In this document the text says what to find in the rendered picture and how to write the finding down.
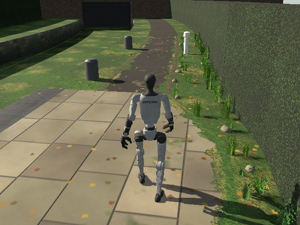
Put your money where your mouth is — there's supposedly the right robot thigh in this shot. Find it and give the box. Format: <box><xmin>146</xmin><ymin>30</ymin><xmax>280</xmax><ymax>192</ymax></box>
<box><xmin>156</xmin><ymin>132</ymin><xmax>166</xmax><ymax>171</ymax></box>

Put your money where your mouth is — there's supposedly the left robot hand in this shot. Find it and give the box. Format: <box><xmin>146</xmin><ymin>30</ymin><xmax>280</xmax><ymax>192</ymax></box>
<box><xmin>121</xmin><ymin>136</ymin><xmax>132</xmax><ymax>149</ymax></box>

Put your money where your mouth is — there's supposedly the robot left upper arm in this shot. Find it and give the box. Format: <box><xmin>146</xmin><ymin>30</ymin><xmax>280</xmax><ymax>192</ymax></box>
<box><xmin>128</xmin><ymin>94</ymin><xmax>140</xmax><ymax>121</ymax></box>

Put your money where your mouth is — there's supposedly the robot right forearm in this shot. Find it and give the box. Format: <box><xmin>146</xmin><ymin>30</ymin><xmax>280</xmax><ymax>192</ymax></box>
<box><xmin>167</xmin><ymin>112</ymin><xmax>174</xmax><ymax>126</ymax></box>

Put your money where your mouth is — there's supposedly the robot right upper arm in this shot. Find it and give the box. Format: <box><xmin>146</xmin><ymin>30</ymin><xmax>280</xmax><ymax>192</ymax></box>
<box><xmin>160</xmin><ymin>94</ymin><xmax>172</xmax><ymax>119</ymax></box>

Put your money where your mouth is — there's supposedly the right robot shin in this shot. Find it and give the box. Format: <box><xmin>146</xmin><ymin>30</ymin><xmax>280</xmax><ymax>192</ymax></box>
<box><xmin>156</xmin><ymin>162</ymin><xmax>165</xmax><ymax>195</ymax></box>

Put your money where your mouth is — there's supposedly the robot left forearm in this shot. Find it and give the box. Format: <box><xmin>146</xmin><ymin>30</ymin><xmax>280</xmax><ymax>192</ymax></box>
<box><xmin>122</xmin><ymin>114</ymin><xmax>133</xmax><ymax>137</ymax></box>

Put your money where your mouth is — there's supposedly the right robot hand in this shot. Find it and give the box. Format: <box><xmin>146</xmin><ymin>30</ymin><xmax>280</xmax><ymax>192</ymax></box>
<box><xmin>163</xmin><ymin>124</ymin><xmax>173</xmax><ymax>133</ymax></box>

